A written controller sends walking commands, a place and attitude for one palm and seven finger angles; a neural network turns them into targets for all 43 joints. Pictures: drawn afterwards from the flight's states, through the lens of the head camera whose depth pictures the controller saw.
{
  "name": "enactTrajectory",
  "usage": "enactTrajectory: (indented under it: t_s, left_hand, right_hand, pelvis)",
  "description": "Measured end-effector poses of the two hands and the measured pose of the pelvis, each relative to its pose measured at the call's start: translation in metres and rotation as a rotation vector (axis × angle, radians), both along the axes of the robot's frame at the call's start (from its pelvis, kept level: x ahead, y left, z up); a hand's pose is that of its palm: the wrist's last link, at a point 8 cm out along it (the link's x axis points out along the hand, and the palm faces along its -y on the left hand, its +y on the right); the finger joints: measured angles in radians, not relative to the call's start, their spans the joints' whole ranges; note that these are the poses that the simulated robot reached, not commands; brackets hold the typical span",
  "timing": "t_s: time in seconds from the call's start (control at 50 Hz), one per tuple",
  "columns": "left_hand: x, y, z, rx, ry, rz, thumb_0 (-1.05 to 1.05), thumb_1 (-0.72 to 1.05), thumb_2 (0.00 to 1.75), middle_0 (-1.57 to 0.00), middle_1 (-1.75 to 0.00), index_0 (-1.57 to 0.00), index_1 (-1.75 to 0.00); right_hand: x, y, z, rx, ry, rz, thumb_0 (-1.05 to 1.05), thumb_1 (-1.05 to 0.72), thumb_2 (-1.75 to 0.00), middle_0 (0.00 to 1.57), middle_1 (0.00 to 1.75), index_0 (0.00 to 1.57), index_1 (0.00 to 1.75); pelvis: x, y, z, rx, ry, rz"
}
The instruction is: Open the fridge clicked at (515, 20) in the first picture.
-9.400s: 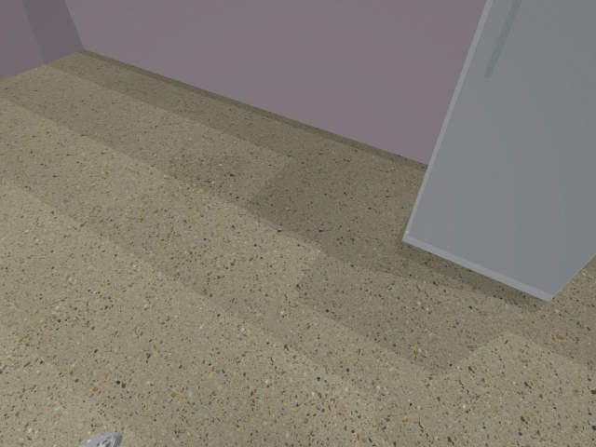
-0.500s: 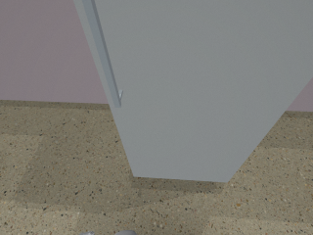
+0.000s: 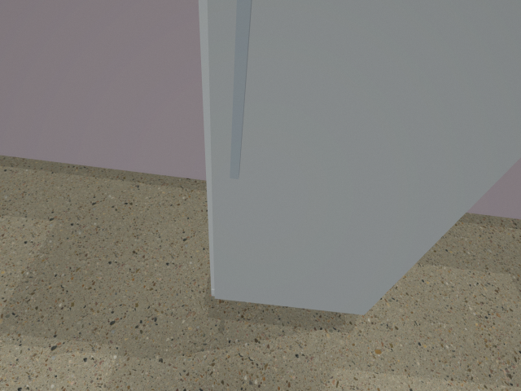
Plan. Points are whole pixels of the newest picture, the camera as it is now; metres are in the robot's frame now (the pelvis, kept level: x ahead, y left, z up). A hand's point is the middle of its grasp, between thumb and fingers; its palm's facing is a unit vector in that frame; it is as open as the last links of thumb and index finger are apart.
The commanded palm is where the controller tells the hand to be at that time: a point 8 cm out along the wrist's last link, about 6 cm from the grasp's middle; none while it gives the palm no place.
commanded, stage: come to a stop and stand still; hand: left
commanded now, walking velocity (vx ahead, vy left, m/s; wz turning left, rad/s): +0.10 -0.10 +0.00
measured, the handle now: (242, 56) +0.49 +0.09 +0.26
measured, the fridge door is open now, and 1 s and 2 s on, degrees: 0 0 0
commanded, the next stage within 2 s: look again from close up in 1.06 s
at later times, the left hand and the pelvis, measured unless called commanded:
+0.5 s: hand out of the picture -0.01 +0.10 -0.16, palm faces +0.07 -0.97 -0.24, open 7.3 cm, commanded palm none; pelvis -0.01 -0.07 +0.00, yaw +1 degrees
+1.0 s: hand out of the picture +0.01 +0.14 -0.19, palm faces +0.06 -0.98 -0.20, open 7.3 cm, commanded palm none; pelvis +0.01 -0.03 -0.01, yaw +1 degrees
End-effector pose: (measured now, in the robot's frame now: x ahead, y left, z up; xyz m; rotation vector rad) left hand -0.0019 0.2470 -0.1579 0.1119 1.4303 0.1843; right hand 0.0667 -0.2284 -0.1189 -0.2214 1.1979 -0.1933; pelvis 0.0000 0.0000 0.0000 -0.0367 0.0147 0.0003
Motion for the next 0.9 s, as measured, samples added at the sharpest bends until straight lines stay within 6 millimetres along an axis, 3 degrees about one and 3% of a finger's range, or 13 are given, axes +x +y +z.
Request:
enactTrajectory:
  t_s: [0.12,0.26,0.36,0.52,0.64,0.72,0.8,0.9]
  left_hand:
    - [-0.008,-0.015,0.005,0.002,0.020,-0.033,0.00,0.91,0.90,-0.19,-0.30,-0.20,-0.30]
    - [0.003,-0.058,0.008,0.037,-0.079,-0.063,0.00,0.91,0.90,-0.19,-0.30,-0.20,-0.30]
    - [-0.006,-0.087,0.024,0.055,-0.089,-0.034,0.00,0.93,0.90,-0.20,-0.30,-0.20,-0.30]
    - [-0.022,-0.103,0.029,0.056,-0.030,0.008,0.00,0.92,0.90,-0.20,-0.30,-0.20,-0.30]
    - [-0.041,-0.098,0.019,0.036,0.036,0.056,0.00,0.91,0.90,-0.20,-0.30,-0.20,-0.30]
    - [-0.047,-0.086,0.000,0.004,0.081,0.073,0.00,0.91,0.90,-0.20,-0.30,-0.20,-0.30]
    - [-0.039,-0.076,-0.009,-0.009,0.085,0.064,0.00,0.91,0.90,-0.20,-0.30,-0.20,-0.30]
    - [-0.016,-0.067,-0.005,-0.006,0.034,0.033,0.00,0.91,0.90,-0.20,-0.30,-0.20,-0.30]
  right_hand:
    - [-0.049,-0.021,-0.006,0.007,0.086,-0.056,0.00,-0.91,-0.90,0.20,0.30,0.20,0.30]
    - [-0.112,-0.054,-0.034,0.075,0.220,-0.109,0.00,-0.91,-0.90,0.20,0.30,0.20,0.30]
    - [-0.126,-0.064,-0.041,0.133,0.286,-0.097,0.00,-0.91,-0.90,0.20,0.30,0.20,0.30]
    - [-0.095,-0.068,-0.043,0.151,0.276,-0.046,0.00,-0.91,-0.90,0.20,0.30,0.20,0.30]
    - [-0.039,-0.062,-0.042,0.113,0.199,0.012,0.00,-0.91,-0.90,0.20,0.30,0.20,0.30]
    - [0.002,-0.050,-0.040,0.071,0.100,0.043,0.00,-0.91,-0.90,0.20,0.30,0.20,0.30]
    - [0.028,-0.036,-0.031,0.057,0.034,0.060,0.00,-0.91,-0.90,0.20,0.30,0.20,0.30]
    - [0.037,-0.022,-0.028,0.075,0.010,0.060,0.00,-0.91,-0.90,0.20,0.30,0.20,0.30]
  pelvis:
    - [-0.011,-0.014,0.001,0.000,0.006,0.000]
    - [-0.021,-0.049,-0.010,0.060,-0.010,0.008]
    - [-0.015,-0.065,-0.002,0.067,-0.020,0.001]
    - [-0.008,-0.071,0.000,0.080,-0.012,0.018]
    - [0.000,-0.060,-0.005,0.071,-0.008,0.030]
    - [0.008,-0.047,-0.015,0.049,-0.013,0.033]
    - [0.013,-0.041,-0.016,0.063,-0.025,0.017]
    - [0.014,-0.035,-0.012,0.051,-0.028,0.017]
